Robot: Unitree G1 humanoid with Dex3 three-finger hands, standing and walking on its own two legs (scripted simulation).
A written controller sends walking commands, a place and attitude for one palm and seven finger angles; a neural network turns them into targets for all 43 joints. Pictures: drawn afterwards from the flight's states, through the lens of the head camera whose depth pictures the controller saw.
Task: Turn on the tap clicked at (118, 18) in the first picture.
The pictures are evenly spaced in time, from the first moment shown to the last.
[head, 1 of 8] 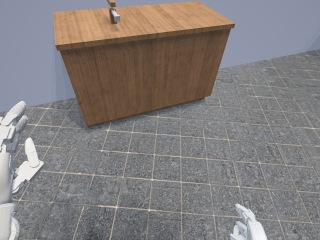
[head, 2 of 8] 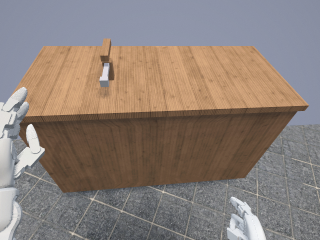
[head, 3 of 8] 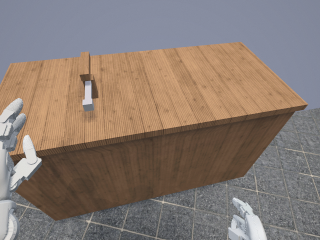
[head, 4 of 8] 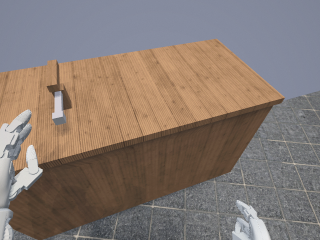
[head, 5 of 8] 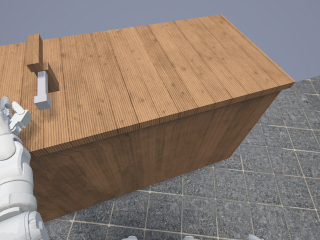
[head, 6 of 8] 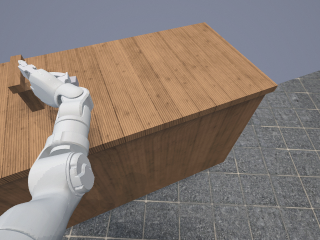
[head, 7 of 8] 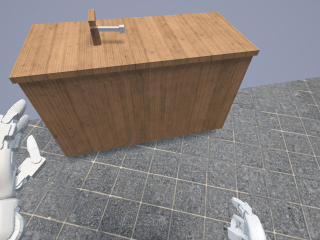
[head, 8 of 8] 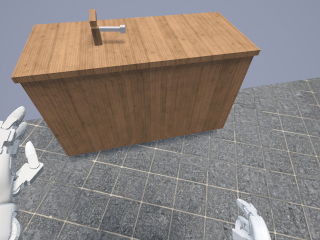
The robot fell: no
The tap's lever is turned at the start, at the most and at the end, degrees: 0 80 80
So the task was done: yes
